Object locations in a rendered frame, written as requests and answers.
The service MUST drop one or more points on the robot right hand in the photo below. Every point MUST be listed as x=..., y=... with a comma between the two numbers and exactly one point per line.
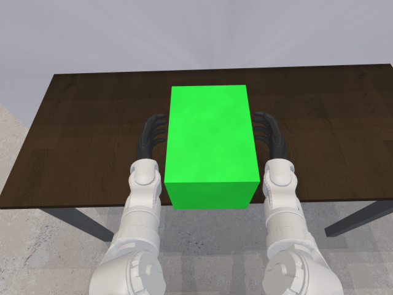
x=275, y=140

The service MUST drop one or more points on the right robot forearm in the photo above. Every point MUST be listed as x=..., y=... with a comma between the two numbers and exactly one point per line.
x=284, y=218

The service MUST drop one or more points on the carton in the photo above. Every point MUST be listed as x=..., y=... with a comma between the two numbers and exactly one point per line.
x=211, y=161

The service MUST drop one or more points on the robot left upper arm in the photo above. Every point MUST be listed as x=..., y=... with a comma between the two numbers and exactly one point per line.
x=135, y=273

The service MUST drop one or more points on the robot right upper arm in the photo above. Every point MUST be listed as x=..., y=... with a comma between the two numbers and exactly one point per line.
x=292, y=273

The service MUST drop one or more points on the table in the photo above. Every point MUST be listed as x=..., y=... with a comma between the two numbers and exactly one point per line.
x=337, y=122

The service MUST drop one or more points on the robot left hand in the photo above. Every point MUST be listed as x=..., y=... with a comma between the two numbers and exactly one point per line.
x=146, y=143

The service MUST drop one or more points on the left robot forearm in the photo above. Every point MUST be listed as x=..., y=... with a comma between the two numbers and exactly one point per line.
x=141, y=215

